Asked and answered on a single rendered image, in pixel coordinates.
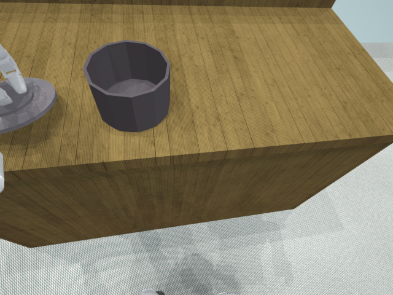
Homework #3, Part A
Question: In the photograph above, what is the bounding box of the knob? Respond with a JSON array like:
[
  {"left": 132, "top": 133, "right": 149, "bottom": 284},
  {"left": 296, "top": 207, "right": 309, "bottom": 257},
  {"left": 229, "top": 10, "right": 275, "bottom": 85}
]
[{"left": 0, "top": 81, "right": 17, "bottom": 98}]

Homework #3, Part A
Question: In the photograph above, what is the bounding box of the table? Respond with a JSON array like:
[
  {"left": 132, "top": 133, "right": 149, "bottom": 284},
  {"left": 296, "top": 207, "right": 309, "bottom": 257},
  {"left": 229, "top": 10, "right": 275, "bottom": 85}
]
[{"left": 0, "top": 0, "right": 393, "bottom": 248}]

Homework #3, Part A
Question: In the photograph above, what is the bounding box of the lid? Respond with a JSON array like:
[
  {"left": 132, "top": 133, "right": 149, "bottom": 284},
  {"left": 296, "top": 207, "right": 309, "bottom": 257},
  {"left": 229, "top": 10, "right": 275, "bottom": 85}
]
[{"left": 0, "top": 77, "right": 57, "bottom": 134}]

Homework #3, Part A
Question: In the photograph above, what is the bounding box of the left robot hand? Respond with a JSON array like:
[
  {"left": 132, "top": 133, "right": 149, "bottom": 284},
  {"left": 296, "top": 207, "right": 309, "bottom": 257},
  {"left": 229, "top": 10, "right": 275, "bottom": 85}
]
[{"left": 0, "top": 44, "right": 27, "bottom": 106}]

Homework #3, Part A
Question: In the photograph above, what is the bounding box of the pot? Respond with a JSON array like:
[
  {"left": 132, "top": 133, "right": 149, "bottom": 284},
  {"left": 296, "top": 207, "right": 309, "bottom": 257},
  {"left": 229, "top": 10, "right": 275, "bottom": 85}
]
[{"left": 83, "top": 40, "right": 170, "bottom": 132}]

